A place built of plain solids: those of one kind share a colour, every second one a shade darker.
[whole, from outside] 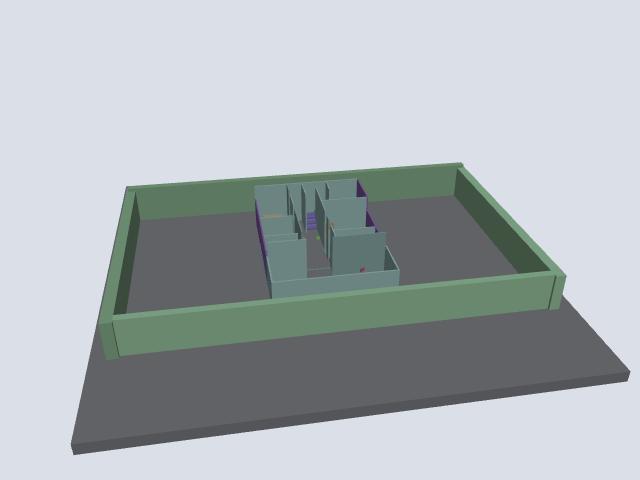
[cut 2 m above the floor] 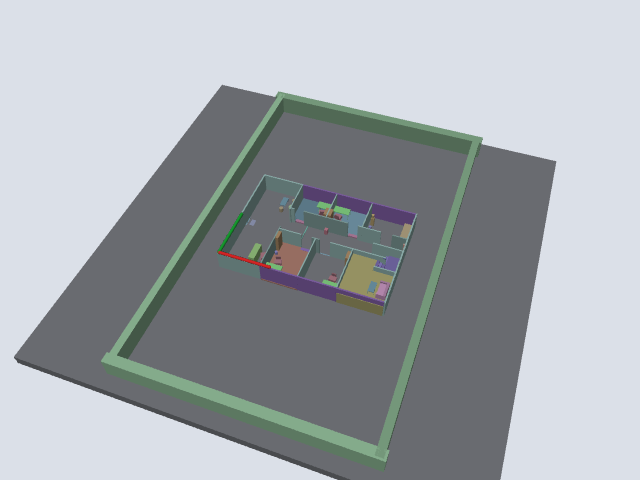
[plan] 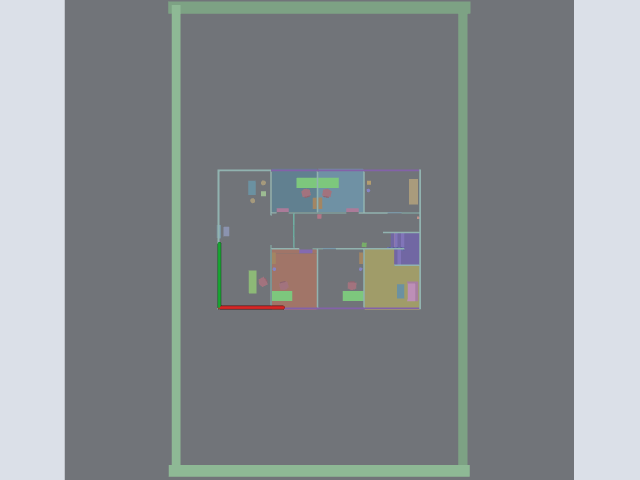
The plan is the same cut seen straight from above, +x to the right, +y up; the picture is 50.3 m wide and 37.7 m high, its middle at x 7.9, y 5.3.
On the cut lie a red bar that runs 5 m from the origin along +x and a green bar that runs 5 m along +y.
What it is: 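A split-level office floor of the 2010s; 15.7 x 10.7 m, ceiling 2.99 m, the lounge at its east end 1.41 m higher up one flight of 8 risers of 0.176 m that turns at a half landing between full-height walls, each run 1.08 m clear between its solids, a corridor of 2.82 m, a front door of 0.86 to 0.98 x 2.1 m, inner doorways of 0.90 to 1.12 m, desks 0.73 m, task chairs 0.47 m, meeting chairs 0.45 m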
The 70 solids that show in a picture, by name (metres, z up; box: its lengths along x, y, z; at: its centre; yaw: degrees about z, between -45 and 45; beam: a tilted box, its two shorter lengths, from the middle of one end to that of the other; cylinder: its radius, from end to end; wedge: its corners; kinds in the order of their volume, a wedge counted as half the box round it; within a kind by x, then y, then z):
{
 "ring_hedge_1": {"box": [0.68, 36.82, 3.48], "at": [-3.4, 5.34, 1.69]},
 "ring_hedge_2": {"box": [23.64, 0.92, 3.47], "at": [7.84, -12.84, 1.69]},
 "ring_hedge_3": {"box": [23.75, 0.97, 3.49], "at": [7.84, 23.55, 1.7]},
 "ring_hedge_4": {"box": [0.73, 36.91, 3.81], "at": [19.12, 5.34, 1.86]},
 "wall_1": {"box": [0.15, 10.99, 3.04], "at": [-0.07, 5.34, 1.47]},
 "wall_2": {"box": [4.36, 0.15, 3.04], "at": [2.03, -0.07, 1.47]},
 "wall_3": {"box": [4.36, 0.15, 3.04], "at": [2.03, 10.77, 1.47]},
 "wall_4": {"box": [0.12, 4.9, 4.45], "at": [4.06, 2.45, 2.17]},
 "wall_5": {"box": [0.12, 3.46, 4.45], "at": [4.06, 8.96, 2.17]},
 "wall_6": {"box": [0.43, 0.12, 4.45], "at": [4.28, 7.43, 2.17]},
 "wall_7": {"box": [2.21, 0.12, 4.45], "at": [5.17, 4.61, 2.17]},
 "wall_8": {"box": [4.51, 0.12, 4.45], "at": [7.7, 7.43, 2.17]},
 "wall_9": {"box": [0.12, 4.61, 3.04], "at": [7.71, 2.31, 1.47]},
 "wall_10": {"box": [0.8, 0.12, 4.45], "at": [7.71, 4.61, 2.17]},
 "wall_11": {"box": [0.12, 3.26, 3.04], "at": [7.71, 9.06, 1.47]},
 "wall_12": {"box": [2.21, 0.12, 4.45], "at": [10.24, 4.61, 2.17]},
 "wall_13": {"box": [0.41, 0.12, 4.45], "at": [11.14, 7.43, 2.17]},
 "wall_14": {"box": [0.12, 4.61, 4.45], "at": [11.35, 2.31, 2.17]},
 "wall_15": {"box": [0.12, 3.26, 3.04], "at": [11.35, 9.06, 1.47]},
 "wall_16": {"box": [1.87, 0.12, 4.45], "at": [12.28, 7.43, 2.17]},
 "wall_17": {"box": [3.17, 0.12, 4.45], "at": [12.94, 4.61, 2.17]},
 "wall_18": {"box": [2.83, 0.12, 4.45], "at": [14.27, 5.9, 2.17]},
 "wall_19": {"box": [1.97, 0.12, 4.45], "at": [14.71, 3.32, 2.17]},
 "wall_20": {"box": [1.39, 0.12, 4.45], "at": [14.99, 7.43, 2.17]},
 "wall_21": {"box": [0.15, 10.99, 4.45], "at": [15.77, 5.34, 2.17]},
 "split_lounge_level_1": {"box": [2.31, 1.29, 1.46], "at": [12.57, 3.91, 0.68]},
 "split_lounge_level_2": {"box": [4.28, 3.47, 1.46], "at": [13.55, 1.53, 0.68]},
 "glazing_1": {"box": [3.65, 0.15, 3.04], "at": [5.88, -0.07, 1.47]},
 "glazing_2": {"box": [3.65, 0.15, 3.04], "at": [5.88, 10.77, 1.47]},
 "glazing_3": {"box": [3.65, 0.15, 3.04], "at": [9.53, -0.07, 1.47]},
 "glazing_4": {"box": [3.65, 0.15, 3.04], "at": [9.53, 10.77, 1.47]},
 "glazing_5": {"box": [4.34, 0.15, 4.45], "at": [13.52, -0.07, 2.17]},
 "glazing_6": {"box": [4.34, 0.15, 3.04], "at": [13.52, 10.77, 1.47]},
 "scell_level_1": {"box": [3.52, 3.1, 0.2], "at": [5.88, 9.34, 0.05]},
 "scell_level_2": {"box": [2.2, 0.3, 0.2], "at": [6.54, 7.64, 0.05]},
 "scell_level_3": {"box": [2.19, 0.3, 0.2], "at": [8.86, 7.64, 0.05]},
 "scell_level_4": {"box": [3.52, 3.1, 0.2], "at": [9.53, 9.34, 0.05]},
 "split_steps_1": {"box": [0.27, 1.17, 0.23], "at": [13.59, 5.25, 0.06]},
 "split_steps_2": {"box": [0.27, 1.17, 0.58], "at": [13.86, 3.97, 1.12]},
 "split_steps_3": {"box": [0.27, 1.17, 0.4], "at": [13.86, 5.25, 0.15]},
 "split_steps_4": {"box": [0.27, 1.17, 0.4], "at": [14.12, 3.97, 1.03]},
 "split_steps_5": {"box": [0.27, 1.17, 0.58], "at": [14.12, 5.25, 0.24]},
 "split_steps_6": {"box": [0.27, 1.17, 0.75], "at": [14.39, 5.25, 0.33]},
 "split_steps_7": {"box": [1.17, 2.46, 0.93], "at": [15.11, 4.61, 0.41]},
 "cell_level_1": {"box": [2.15, 0.3, 0.2], "at": [5.2, 4.4, 0.05]},
 "cell_level_2": {"box": [3.52, 4.45, 0.2], "at": [5.88, 2.02, 0.05]},
 "shelf_1": {"box": [0.3, 0.9, 1.95], "at": [4.28, 3.86, 1.07]},
 "shelf_2": {"box": [0.3, 0.9, 1.95], "at": [7.49, 8.18, 1.07]},
 "shelf_3": {"box": [0.3, 0.9, 1.95], "at": [7.92, 8.18, 1.07]},
 "shelf_4": {"box": [0.3, 0.9, 1.95], "at": [11.13, 3.86, 0.93]},
 "reception_counter_1": {"box": [0.6, 1.8, 1.1], "at": [2.61, 2.0, 0.5]},
 "sofa_1": {"box": [0.65, 1.24, 0.37], "at": [15.12, 1.26, 1.65]},
 "sofa_2": {"box": [0.86, 0.16, 0.65], "at": [15.19, 0.56, 1.68]},
 "sofa_3": {"box": [0.24, 1.56, 0.83], "at": [15.5, 1.26, 1.77]},
 "task_chair_1": {"box": [0.48, 0.68, 0.26], "at": [3.43, 2.01, 0.58], "yaw": 29.0},
 "task_chair_2": {"box": [0.68, 0.48, 0.26], "at": [5.06, 1.72, 0.73], "yaw": 16.7},
 "task_chair_3": {"box": [0.68, 0.48, 0.26], "at": [6.81, 8.97, 0.73], "yaw": 14.4},
 "task_chair_4": {"box": [0.68, 0.48, 0.26], "at": [8.44, 8.97, 0.73], "yaw": -11.3},
 "task_chair_5": {"box": [0.68, 0.48, 0.26], "at": [10.42, 1.72, 0.58], "yaw": -3.0},
 "desk_1": {"box": [1.6, 0.8, 0.07], "at": [4.92, 0.9, 0.84]},
 "desk_2": {"box": [1.6, 0.8, 0.07], "at": [6.84, 9.79, 0.84]},
 "desk_3": {"box": [1.6, 0.8, 0.07], "at": [8.56, 9.79, 0.84]},
 "desk_4": {"box": [1.6, 0.8, 0.07], "at": [10.49, 0.9, 0.69]},
 "scell_steps_1": {"box": [0.95, 0.3, 0.2], "at": [4.97, 7.64, 0.05]},
 "scell_steps_2": {"box": [0.98, 0.3, 0.2], "at": [10.45, 7.64, 0.05]},
 "coffee_table_1": {"box": [0.58, 1.12, 0.07], "at": [2.56, 9.39, 0.36]},
 "coffee_table_2": {"box": [0.58, 1.12, 0.07], "at": [14.24, 1.26, 1.77]},
 "bar_table_1": {"box": [0.7, 2.0, 0.06], "at": [15.24, 9.09, 1.05]},
 "cell_steps_1": {"box": [1.04, 0.3, 0.2], "at": [6.79, 4.4, 0.05]},
 "doormat_hold_1": {"box": [0.45, 0.75, 0.06], "at": [0.55, 5.96, -0.02]}
}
